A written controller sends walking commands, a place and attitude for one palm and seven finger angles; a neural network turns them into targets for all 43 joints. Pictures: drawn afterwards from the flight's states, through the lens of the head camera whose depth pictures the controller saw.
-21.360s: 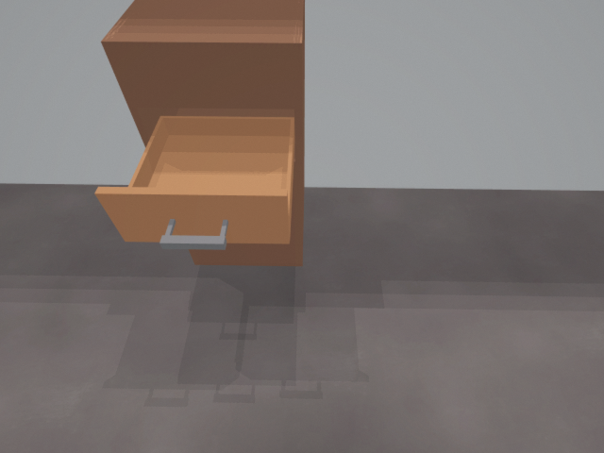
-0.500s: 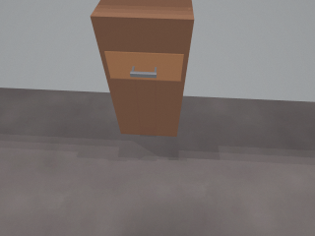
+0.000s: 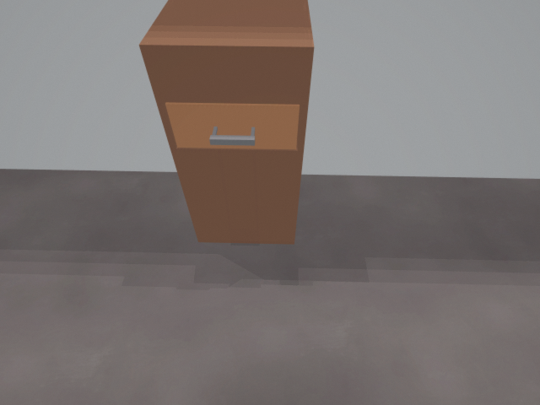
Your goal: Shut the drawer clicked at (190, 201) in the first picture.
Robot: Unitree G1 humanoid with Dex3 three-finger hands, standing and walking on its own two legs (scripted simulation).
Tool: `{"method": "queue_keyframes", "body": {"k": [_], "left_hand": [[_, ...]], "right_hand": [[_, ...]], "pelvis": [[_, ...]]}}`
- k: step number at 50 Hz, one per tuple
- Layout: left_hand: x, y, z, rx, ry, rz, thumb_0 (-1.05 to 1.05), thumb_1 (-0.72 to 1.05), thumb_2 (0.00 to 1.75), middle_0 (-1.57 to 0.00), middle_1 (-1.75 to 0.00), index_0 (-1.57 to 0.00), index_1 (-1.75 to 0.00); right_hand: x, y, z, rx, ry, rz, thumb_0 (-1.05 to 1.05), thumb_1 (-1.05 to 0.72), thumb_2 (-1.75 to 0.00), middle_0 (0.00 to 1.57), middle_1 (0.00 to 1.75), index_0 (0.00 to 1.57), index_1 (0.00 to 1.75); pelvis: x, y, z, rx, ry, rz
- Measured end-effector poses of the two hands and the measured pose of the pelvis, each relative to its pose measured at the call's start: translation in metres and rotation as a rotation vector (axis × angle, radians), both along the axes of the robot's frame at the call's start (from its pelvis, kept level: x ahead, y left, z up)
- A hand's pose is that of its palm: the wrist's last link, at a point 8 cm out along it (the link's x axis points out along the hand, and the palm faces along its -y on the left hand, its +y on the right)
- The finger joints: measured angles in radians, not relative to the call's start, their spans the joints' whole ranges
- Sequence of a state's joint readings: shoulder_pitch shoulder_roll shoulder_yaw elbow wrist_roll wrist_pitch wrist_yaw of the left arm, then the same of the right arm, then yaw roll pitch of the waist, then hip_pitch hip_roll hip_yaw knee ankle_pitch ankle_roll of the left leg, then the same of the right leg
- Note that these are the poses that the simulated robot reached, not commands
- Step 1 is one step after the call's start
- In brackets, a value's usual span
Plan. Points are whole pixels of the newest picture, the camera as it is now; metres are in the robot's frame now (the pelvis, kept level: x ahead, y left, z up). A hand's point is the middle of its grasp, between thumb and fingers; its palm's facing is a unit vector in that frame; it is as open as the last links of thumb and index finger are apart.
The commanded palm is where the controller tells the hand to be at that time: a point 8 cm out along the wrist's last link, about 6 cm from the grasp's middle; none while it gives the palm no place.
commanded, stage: look to check the result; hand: left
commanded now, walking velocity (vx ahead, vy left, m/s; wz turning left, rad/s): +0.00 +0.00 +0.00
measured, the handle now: (233, 135) +0.85 +0.15 -0.14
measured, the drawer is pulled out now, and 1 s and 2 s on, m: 0.00 0.00 0.00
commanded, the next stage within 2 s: stand and wait in 0.56 s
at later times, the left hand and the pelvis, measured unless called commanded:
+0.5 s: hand out of the picture +0.05 +0.19 -0.16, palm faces +0.01 -0.96 -0.28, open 7.4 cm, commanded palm none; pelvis +0.02 -0.02 +0.00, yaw +0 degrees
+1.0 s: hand out of the picture +0.07 +0.19 -0.16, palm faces +0.00 -0.96 -0.29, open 7.4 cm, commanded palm none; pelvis +0.02 -0.03 +0.00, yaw +0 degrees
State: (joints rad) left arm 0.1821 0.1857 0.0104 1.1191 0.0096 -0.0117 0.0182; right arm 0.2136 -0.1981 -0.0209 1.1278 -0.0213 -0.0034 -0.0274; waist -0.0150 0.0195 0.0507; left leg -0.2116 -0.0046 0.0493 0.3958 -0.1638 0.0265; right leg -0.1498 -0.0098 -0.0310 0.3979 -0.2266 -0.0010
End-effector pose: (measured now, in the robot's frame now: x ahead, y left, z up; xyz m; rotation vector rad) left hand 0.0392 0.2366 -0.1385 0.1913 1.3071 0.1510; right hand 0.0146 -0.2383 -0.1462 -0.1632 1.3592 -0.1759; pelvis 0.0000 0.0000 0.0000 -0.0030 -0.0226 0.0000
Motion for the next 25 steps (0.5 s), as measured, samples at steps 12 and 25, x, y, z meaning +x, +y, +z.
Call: {"method": "queue_keyframes", "body": {"k": [12, 25], "left_hand": [[-0.005, 0.005, 0.005, 0.037, 0.047, 0.015, 0.0, 0.91, 0.9, -0.2, -0.3, -0.2, -0.3], [0.007, 0.003, 0.01, 0.058, 0.024, 0.013, 0.0, 0.91, 0.9, -0.2, -0.3, -0.2, -0.3]], "right_hand": [[0.009, -0.016, 0.0, -0.011, 0.02, 0.011, 0.0, -0.9, -0.9, 0.2, 0.3, 0.2, 0.3], [0.032, -0.031, 0.002, -0.02, -0.019, 0.026, 0.0, -0.9, -0.9, 0.2, 0.3, 0.2, 0.3]], "pelvis": [[0.009, -0.009, 0.002, 0.003, 0.0, 0.0], [0.015, -0.018, 0.003, 0.005, -0.003, 0.0]]}}
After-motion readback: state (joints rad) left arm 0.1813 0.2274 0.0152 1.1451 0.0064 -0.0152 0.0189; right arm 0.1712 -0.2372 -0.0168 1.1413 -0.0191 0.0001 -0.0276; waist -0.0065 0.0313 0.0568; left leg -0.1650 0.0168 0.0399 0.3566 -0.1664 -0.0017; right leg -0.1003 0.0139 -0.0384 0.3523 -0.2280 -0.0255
